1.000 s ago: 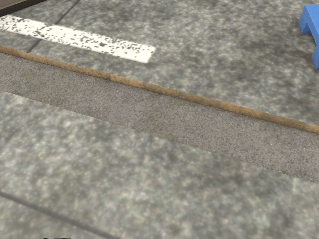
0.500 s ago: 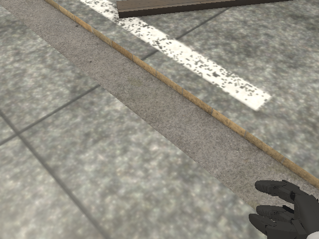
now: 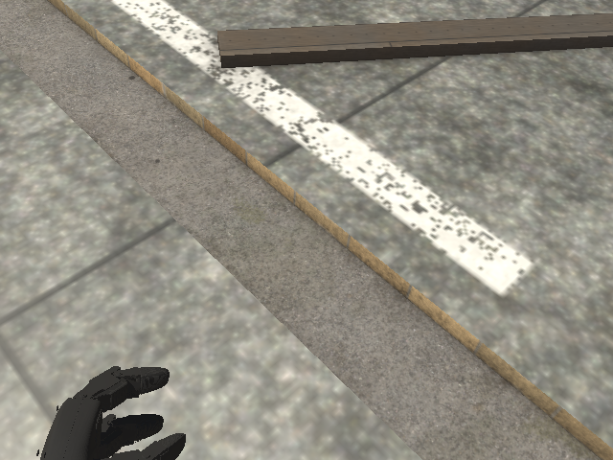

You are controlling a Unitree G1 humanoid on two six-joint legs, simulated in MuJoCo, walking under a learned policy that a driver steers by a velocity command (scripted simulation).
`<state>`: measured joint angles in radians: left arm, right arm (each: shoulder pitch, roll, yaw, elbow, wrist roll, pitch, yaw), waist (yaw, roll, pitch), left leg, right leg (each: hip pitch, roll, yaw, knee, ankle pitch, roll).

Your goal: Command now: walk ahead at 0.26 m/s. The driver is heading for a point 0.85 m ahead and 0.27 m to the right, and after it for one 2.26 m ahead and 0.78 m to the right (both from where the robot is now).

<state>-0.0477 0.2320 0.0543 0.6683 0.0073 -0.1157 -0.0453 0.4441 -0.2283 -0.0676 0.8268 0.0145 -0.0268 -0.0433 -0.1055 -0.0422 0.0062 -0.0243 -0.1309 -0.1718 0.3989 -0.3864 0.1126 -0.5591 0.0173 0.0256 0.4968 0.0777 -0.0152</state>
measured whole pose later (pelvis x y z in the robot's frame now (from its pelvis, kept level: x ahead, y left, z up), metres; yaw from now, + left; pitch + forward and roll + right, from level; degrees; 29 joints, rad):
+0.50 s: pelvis +0.13 +0.02 +0.00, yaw -14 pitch +2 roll -1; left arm 0.20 0.31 0.09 0.71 -0.02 0.04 0.03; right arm 0.16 -0.25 -0.06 0.69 -0.03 -0.01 -0.03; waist 0.04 -0.03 0.01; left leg -0.37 -0.02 -0.08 0.54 -0.20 -0.01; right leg -0.46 0.13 0.18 0.72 -0.40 0.00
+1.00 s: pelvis +0.21 -0.07 -0.01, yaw -32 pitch +3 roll +1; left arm 0.19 0.29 0.07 0.62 -0.02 -0.02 -0.03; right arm 0.32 -0.33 -0.10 0.78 0.01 -0.06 0.00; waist -0.05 0.03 -0.01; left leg -0.32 0.10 0.03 0.97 -0.47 -0.03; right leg -0.38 0.02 -0.03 0.63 -0.30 -0.07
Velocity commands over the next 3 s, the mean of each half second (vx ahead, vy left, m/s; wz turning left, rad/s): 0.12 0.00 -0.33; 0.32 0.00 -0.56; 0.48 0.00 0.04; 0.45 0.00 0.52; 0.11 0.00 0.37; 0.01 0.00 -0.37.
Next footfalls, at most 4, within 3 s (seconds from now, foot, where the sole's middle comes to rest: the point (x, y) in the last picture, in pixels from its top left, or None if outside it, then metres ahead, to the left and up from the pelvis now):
0.04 right None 0.20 -0.11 -0.77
0.44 left None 0.23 0.12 -0.77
0.94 right None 0.21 -0.18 -0.77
1.42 left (360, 392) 0.62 -0.20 -0.77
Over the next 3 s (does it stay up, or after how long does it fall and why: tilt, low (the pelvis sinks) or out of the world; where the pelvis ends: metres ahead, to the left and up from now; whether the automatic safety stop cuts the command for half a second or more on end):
stays up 0.77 -0.43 -0.02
